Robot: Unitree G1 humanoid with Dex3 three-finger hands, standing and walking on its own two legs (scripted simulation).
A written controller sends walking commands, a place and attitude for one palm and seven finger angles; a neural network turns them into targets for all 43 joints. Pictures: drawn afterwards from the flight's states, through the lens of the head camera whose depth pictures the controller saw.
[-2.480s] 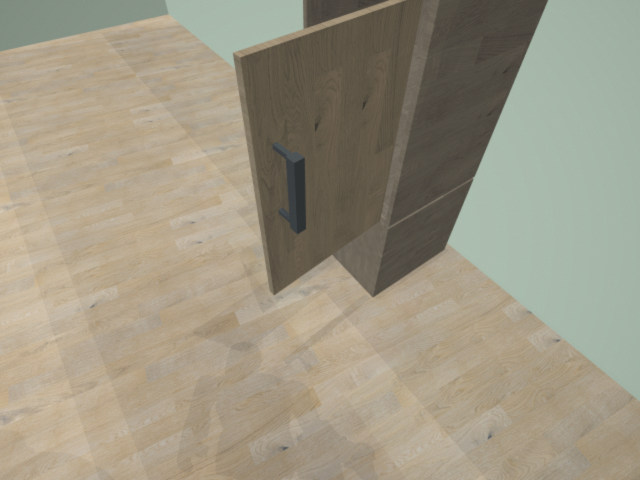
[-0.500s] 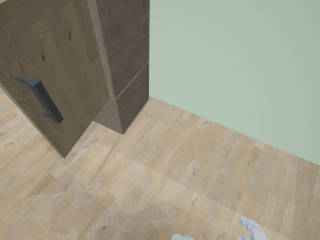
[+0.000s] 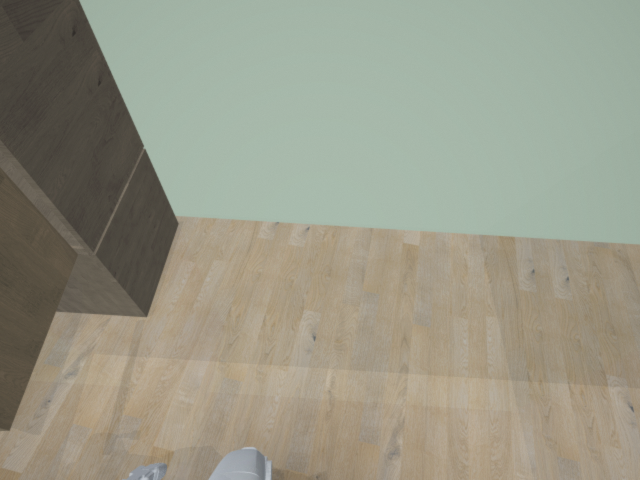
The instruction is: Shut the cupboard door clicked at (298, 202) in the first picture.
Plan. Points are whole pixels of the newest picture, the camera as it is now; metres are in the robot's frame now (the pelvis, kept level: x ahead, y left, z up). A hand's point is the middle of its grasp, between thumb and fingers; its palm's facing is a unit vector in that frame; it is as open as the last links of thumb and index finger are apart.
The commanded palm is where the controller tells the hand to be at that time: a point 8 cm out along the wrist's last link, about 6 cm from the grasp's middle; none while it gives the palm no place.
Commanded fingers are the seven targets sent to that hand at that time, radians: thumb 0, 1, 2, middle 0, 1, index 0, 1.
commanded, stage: walk to a spot facing it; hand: left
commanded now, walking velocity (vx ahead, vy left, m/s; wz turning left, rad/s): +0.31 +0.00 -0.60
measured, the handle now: out of the picture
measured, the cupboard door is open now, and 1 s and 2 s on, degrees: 95 95 95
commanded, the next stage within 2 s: turn to face it in 1.16 s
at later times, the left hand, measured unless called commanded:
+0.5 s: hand (285, 327) +0.36 +0.08 -0.16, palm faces -0.42 -0.89 -0.18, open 7.4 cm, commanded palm none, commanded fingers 0.00 0.90 0.90 -0.20 -0.30 -0.20 -0.30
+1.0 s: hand (312, 330) +0.36 +0.03 -0.17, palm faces -0.31 -0.93 -0.18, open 7.3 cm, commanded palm none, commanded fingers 0.00 0.90 0.90 -0.20 -0.30 -0.20 -0.30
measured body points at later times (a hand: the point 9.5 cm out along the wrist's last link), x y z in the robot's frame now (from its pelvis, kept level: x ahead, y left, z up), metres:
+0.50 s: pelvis +0.15 -0.04 -0.01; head +0.21 -0.07 +0.43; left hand +0.38 +0.12 -0.15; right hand -0.03 -0.22 -0.15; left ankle +0.05 +0.13 -0.73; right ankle +0.20 -0.15 -0.73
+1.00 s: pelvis +0.36 -0.15 +0.00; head +0.39 -0.16 +0.45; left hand +0.38 +0.08 -0.15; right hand +0.40 -0.42 -0.14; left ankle +0.51 -0.08 -0.70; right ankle +0.21 -0.15 -0.74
